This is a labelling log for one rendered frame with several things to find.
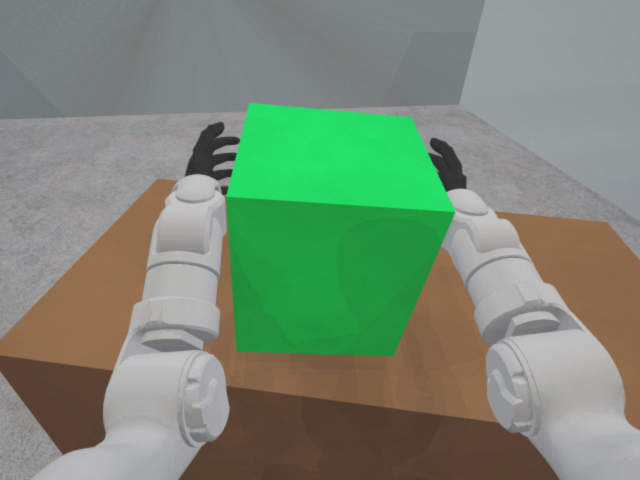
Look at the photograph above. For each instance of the carton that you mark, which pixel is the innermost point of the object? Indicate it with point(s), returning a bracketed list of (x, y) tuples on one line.
[(335, 219)]

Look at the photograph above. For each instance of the pedestal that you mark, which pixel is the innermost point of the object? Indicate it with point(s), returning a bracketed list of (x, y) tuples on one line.
[(422, 414)]

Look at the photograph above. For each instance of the right robot upper arm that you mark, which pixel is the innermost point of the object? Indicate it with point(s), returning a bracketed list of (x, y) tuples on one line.
[(561, 391)]

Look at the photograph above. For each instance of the left robot upper arm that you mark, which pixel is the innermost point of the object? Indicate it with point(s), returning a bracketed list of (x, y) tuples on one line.
[(160, 409)]

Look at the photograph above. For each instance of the robot left hand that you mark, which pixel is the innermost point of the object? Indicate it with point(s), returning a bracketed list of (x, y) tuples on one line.
[(202, 161)]

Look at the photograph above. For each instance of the right robot forearm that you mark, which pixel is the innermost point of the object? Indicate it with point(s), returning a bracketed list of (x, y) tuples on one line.
[(509, 295)]

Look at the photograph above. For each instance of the robot right hand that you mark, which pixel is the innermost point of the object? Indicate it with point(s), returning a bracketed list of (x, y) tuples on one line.
[(449, 166)]

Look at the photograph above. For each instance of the left robot forearm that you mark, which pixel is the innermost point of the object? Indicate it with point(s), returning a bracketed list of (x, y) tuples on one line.
[(178, 309)]

